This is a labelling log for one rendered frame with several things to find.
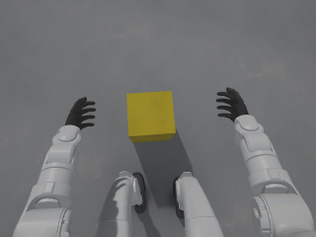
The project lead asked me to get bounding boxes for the right robot hand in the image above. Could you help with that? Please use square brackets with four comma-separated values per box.
[216, 87, 249, 123]

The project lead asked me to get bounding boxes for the left robot forearm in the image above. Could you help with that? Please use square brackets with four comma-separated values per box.
[13, 124, 82, 237]

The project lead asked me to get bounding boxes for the left robot upper arm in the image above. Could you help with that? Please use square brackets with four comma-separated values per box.
[16, 207, 74, 237]

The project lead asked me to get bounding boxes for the left robot hand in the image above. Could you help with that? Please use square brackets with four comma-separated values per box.
[65, 97, 96, 130]

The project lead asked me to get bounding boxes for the left robot shin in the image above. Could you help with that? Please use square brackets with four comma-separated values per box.
[118, 171, 143, 206]

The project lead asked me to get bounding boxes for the carton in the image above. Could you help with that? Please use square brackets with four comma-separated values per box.
[126, 91, 176, 143]

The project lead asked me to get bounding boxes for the right robot upper arm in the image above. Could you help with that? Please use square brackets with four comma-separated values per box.
[251, 194, 316, 237]

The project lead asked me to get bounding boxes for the right robot forearm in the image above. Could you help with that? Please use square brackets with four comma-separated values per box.
[233, 115, 314, 230]

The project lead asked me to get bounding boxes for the left robot foot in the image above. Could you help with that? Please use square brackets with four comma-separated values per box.
[132, 172, 146, 213]

